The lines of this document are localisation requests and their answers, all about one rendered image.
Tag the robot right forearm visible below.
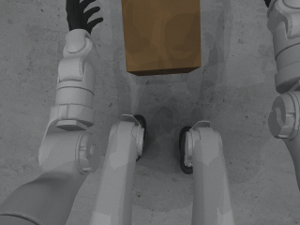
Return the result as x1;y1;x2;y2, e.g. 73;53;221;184
266;0;300;95

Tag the left robot shin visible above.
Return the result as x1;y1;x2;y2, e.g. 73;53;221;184
108;114;140;141

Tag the right robot upper arm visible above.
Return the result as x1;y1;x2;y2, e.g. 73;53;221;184
268;91;300;191

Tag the right robot thigh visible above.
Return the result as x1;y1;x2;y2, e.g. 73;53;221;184
185;127;236;225

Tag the robot left forearm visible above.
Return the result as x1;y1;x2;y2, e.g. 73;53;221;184
38;28;100;167

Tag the left robot upper arm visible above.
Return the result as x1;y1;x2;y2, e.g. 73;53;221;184
0;130;101;225

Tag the robot left hand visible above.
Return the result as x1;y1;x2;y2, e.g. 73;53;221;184
66;0;104;36

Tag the carton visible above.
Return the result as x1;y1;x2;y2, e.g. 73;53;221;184
121;0;202;76

